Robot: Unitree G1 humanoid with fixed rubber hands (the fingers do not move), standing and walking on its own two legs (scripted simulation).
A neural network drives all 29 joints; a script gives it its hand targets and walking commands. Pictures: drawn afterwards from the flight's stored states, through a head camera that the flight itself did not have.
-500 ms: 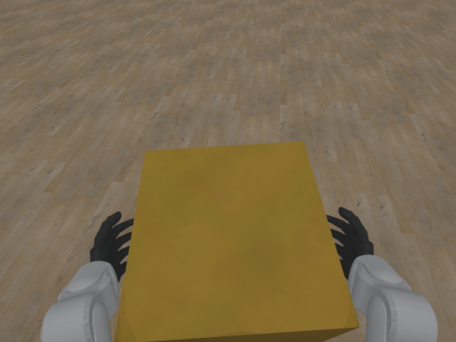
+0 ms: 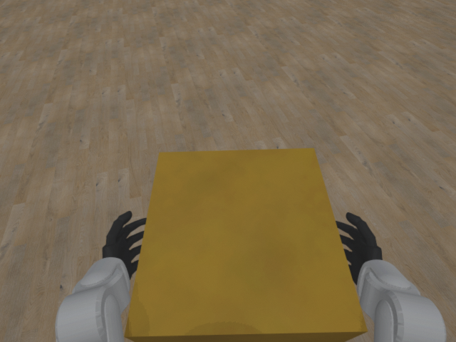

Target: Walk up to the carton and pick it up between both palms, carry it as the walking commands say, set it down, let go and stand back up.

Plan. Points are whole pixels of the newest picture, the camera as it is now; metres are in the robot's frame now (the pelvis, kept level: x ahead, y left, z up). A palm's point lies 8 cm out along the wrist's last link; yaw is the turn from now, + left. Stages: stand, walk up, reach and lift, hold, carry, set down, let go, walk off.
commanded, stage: carry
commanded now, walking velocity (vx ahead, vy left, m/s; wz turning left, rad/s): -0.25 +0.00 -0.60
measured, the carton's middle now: (239, 252) +0.28 -0.02 +0.01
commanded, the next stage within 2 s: none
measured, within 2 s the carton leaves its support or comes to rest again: neither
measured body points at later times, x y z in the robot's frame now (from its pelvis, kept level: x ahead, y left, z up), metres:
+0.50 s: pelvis -0.16 +0.00 +0.02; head -0.16 +0.04 +0.47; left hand +0.12 +0.14 +0.09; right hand +0.03 -0.22 +0.12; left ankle -0.12 +0.09 -0.72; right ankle -0.19 -0.15 -0.61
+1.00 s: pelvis -0.29 -0.04 +0.01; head -0.31 -0.04 +0.46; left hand +0.00 +0.04 +0.10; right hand -0.14 -0.30 +0.09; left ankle -0.27 +0.07 -0.70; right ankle -0.31 -0.14 -0.72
